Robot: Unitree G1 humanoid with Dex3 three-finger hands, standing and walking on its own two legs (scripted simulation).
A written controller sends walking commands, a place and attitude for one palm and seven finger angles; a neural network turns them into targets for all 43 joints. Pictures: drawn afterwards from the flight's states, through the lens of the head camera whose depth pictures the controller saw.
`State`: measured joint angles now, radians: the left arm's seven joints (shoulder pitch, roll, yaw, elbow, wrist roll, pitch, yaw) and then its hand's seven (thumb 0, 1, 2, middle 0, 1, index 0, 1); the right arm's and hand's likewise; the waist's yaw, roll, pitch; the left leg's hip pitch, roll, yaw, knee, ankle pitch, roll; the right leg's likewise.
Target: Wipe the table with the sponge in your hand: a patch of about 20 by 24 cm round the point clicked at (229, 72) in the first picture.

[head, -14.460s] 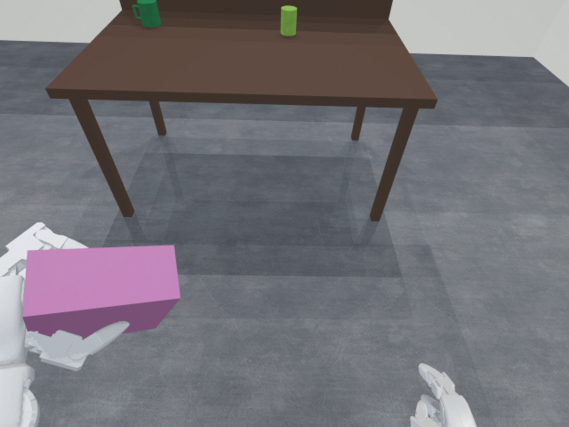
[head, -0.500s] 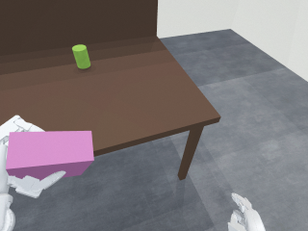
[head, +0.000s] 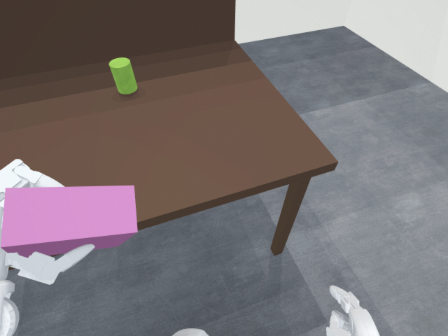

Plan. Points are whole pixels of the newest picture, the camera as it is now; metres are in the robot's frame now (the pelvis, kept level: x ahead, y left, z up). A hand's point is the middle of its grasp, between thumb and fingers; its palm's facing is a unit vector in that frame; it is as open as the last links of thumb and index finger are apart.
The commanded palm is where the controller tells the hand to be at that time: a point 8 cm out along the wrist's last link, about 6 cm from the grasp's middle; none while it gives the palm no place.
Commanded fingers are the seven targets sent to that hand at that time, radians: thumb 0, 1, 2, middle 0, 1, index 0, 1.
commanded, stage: shuffle to correct the standing spot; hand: left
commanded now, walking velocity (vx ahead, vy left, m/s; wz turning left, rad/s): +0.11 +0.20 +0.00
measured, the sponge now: (92, 222) +0.23 +0.19 +0.16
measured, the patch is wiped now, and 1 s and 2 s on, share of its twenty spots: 0.00 0.00 0.00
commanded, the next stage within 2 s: come to a stop and stand still in 0.76 s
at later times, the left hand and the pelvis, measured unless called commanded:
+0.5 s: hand out of the picture +0.24 +0.34 +0.17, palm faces +0.38 -0.81 -0.45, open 10.1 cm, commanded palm +0.19 +0.38 +0.19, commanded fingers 0.00 0.10 1.30 -1.20 -1.60 -1.20 -1.60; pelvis +0.02 +0.11 -0.01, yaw -1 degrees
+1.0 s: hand out of the picture +0.28 +0.43 +0.17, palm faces +0.38 -0.82 -0.43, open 10.1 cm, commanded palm +0.21 +0.47 +0.19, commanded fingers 0.00 0.10 1.30 -1.20 -1.60 -1.20 -1.60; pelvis +0.04 +0.19 +0.00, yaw -1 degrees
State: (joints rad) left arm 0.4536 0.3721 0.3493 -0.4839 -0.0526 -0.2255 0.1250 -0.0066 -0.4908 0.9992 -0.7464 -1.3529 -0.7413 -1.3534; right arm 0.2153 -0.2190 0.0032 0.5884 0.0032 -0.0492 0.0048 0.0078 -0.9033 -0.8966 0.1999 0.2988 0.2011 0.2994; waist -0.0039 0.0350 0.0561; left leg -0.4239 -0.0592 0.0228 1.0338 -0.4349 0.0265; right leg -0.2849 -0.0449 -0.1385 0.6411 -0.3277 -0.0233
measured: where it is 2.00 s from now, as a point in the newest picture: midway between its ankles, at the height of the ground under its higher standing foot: outside the picture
